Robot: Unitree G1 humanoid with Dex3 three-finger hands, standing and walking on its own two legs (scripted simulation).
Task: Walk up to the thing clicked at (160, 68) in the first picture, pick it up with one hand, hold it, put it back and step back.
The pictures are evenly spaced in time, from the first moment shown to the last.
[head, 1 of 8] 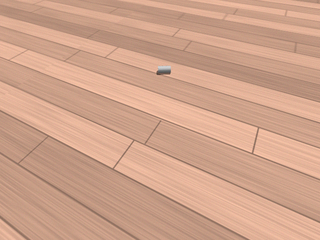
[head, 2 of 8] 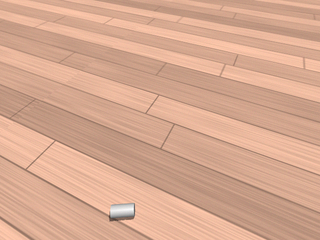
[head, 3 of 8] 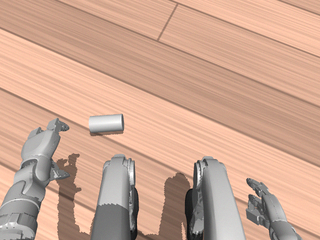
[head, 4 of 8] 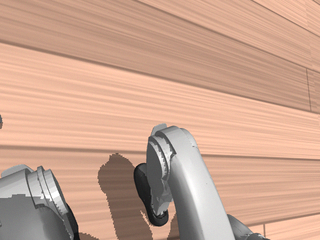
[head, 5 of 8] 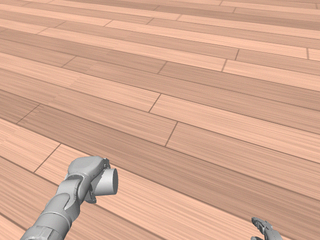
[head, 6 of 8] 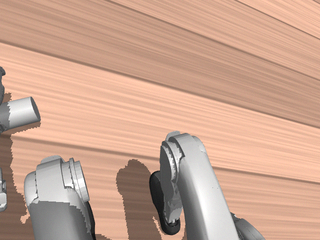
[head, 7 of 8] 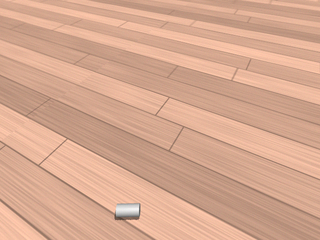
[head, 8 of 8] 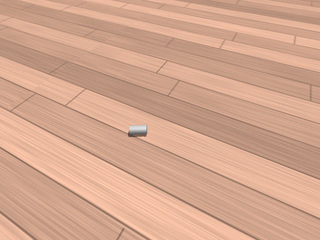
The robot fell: no
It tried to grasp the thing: yes
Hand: left
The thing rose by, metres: 0.67
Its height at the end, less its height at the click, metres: +0.00
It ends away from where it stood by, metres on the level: 0.01
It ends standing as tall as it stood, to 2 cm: yes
